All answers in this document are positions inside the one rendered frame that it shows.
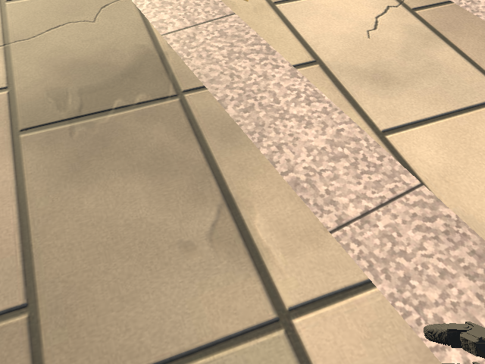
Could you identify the robot right hand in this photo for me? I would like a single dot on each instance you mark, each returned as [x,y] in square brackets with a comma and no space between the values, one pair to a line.
[469,336]

